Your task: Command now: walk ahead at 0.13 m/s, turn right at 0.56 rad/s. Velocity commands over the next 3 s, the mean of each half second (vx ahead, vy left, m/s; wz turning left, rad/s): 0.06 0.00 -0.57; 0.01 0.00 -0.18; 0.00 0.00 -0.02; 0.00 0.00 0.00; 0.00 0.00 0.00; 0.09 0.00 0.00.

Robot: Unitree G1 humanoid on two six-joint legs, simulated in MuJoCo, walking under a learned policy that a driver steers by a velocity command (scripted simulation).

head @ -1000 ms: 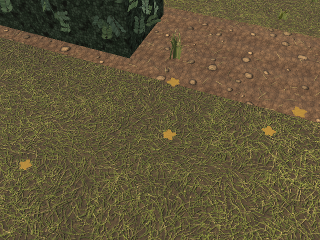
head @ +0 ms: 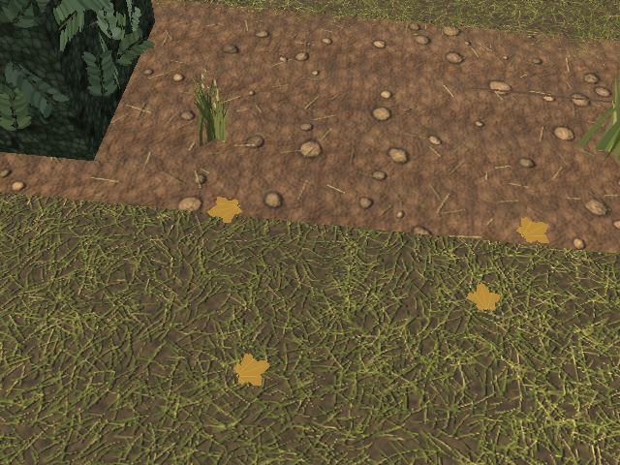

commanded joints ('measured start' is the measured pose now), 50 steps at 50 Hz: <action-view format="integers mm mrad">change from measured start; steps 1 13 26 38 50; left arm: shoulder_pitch -8 58 -38 28 7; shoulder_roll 12 165 125 38 46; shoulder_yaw -1 40 21 0 -14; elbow -81 -137 -149 -99 -31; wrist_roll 0 23 19 12 33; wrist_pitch -6 -17 7 16 -10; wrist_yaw -19 -22 14 12 -9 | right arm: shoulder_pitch -93 -98 -100 -132 -107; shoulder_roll -167 -173 -128 -138 -111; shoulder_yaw -37 -33 -19 -8 8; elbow -75 -113 -121 -130 -71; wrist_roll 8 20 11 0 -7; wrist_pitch -2 19 45 25 31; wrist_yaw -16 18 14 20 33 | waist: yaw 27 80 36 52 8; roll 151 -74 -118 170 -26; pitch -122 -296 -175 -86 -51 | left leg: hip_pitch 83 -493 -183 48 56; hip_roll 254 21 -22 199 10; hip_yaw -65 -200 -192 -365 -166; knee -83 947 406 0 134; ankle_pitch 494 -395 -149 342 54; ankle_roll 150 -84 -92 169 -34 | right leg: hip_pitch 112 762 415 250 422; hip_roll -17 -260 -115 63 -24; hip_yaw -17 357 340 85 91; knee -118 -523 -554 -16 -510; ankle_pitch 104 592 124 -300 15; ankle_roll -10 -376 -253 41 -60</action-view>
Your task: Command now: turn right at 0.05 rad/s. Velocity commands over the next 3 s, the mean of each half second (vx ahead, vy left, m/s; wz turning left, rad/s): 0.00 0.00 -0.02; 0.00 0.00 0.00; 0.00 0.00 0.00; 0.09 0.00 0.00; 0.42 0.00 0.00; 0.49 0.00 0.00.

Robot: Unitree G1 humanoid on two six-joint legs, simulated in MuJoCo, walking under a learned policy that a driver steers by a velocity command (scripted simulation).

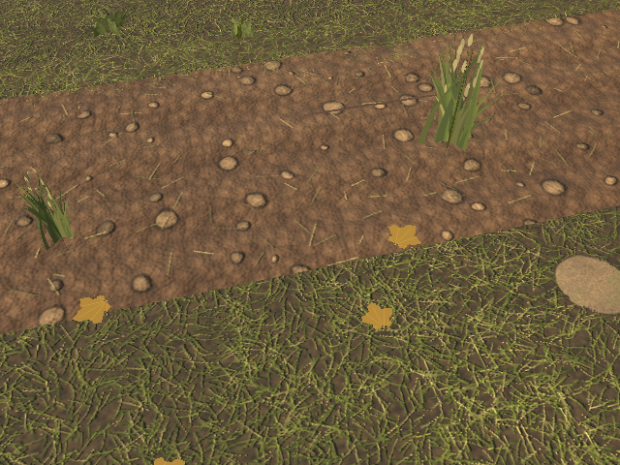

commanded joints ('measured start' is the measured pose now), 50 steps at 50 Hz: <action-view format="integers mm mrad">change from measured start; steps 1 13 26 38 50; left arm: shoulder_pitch -36 9 31 63 99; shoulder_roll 104 85 75 72 58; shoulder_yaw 20 2 -9 -22 -36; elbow -53 37 151 240 293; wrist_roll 5 -3 -8 -10 -11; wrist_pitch -36 -52 -52 -53 -54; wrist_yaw -1 18 23 29 29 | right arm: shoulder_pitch -29 6 44 70 99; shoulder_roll -121 -124 -123 -108 -94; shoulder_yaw -30 -34 -30 -22 -15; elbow -46 58 155 202 224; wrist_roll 0 8 12 14 14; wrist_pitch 0 11 14 20 22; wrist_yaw -13 -31 -45 -50 -53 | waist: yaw -8 -3 -1 1 5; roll -73 -19 -13 -7 -4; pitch -48 -14 -11 3 11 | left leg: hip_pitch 87 87 90 91 85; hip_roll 24 23 20 12 7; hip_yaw -15 -18 -12 -5 -3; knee -33 -63 -77 -86 -85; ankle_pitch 126 116 131 130 124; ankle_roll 19 3 11 18 25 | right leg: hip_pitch -71 -63 -43 -50 -63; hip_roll -59 -36 -13 -4 2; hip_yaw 59 40 6 -12 -24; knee -107 -110 -109 -113 -110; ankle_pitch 137 100 133 130 115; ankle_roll -52 -44 -36 -28 -24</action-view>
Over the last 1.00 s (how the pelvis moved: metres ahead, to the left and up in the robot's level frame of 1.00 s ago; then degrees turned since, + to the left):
0.09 -0.02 -0.01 -20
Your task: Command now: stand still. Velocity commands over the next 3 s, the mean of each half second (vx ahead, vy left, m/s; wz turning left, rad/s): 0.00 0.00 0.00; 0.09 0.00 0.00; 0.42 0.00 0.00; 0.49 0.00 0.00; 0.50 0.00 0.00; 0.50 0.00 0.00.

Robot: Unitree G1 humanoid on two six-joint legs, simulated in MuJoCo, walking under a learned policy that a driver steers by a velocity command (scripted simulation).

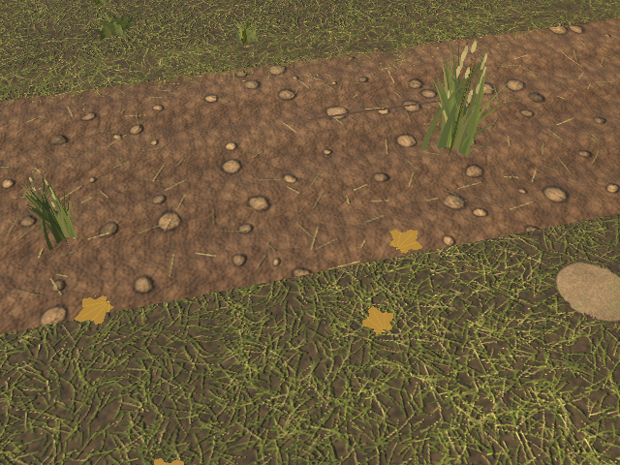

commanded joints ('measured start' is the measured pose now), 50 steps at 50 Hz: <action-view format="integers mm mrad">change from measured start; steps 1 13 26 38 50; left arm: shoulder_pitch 47 82 115 139 260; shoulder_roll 94 80 67 57 130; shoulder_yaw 13 4 -1 -2 32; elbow -14 13 26 28 8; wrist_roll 0 -1 -2 -3 -41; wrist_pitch -7 -7 -7 -8 -79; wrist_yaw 3 5 6 7 -13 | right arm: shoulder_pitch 28 59 91 114 93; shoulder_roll -104 -90 -76 -67 -13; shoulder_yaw -15 -7 0 4 4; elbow -25 -17 -15 -15 -73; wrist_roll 0 1 1 2 31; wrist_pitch -6 -6 -7 -8 -116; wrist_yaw -3 -3 -5 -6 36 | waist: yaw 0 2 4 4 41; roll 1 0 -1 -1 -155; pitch -2 8 14 19 115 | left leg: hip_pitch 58 47 38 34 -215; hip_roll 2 -2 -5 -7 -57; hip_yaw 5 7 8 10 61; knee -77 -79 -77 -74 152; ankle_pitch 119 106 100 101 -222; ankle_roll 28 30 32 31 95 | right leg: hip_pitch -92 -101 -108 -112 -66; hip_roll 0 2 3 4 -176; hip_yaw -13 -20 -23 -25 305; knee -103 -102 -99 -97 -228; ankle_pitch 111 98 95 96 -440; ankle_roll -20 -16 -15 -14 -220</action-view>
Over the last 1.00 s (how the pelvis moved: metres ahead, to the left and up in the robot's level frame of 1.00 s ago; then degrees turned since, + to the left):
0.00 0.00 0.00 0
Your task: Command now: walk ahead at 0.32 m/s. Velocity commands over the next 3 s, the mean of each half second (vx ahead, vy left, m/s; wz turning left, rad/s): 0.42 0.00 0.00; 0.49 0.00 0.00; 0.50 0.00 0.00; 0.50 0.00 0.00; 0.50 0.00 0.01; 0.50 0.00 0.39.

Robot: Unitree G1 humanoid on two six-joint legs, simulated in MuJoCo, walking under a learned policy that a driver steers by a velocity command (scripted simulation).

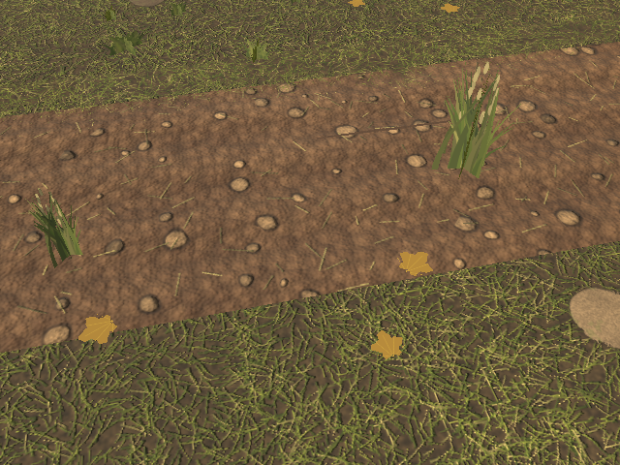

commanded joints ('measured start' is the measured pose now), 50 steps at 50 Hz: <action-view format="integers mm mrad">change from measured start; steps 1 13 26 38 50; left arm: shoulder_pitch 92 -286 38 -127 -22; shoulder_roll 169 51 270 203 250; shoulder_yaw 36 16 81 51 68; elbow -22 -238 -183 -149 -103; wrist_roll -8 2 25 31 11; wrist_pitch -24 -73 -44 -59 -8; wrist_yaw -8 -60 -68 -37 -21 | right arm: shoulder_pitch -68 188 281 -148 -304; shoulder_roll -35 -69 -48 -121 -162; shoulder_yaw -3 14 19 -35 -38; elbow -81 -17 -77 -229 -306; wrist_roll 8 -25 -8 -26 -5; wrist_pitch -55 -30 -60 -27 -60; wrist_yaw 18 14 22 -1 53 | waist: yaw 17 -39 113 -7 0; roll -177 79 -252 -28 -75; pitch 190 150 -358 75 56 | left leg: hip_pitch -180 333 -336 -411 -207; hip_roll -31 219 -47 172 54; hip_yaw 73 -173 -125 -29 58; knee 34 -520 741 227 -176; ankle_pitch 12 535 -76 435 357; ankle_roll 35 132 -11 -39 19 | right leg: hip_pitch -27 -695 573 -21 232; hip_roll -215 -90 -369 -199 -246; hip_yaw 363 -76 797 107 37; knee -348 502 -355 -532 -310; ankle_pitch -288 198 -74 298 572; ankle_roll -197 -40 -326 -226 -145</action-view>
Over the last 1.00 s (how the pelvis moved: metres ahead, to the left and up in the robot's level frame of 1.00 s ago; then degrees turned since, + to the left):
0.04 0.01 -0.01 0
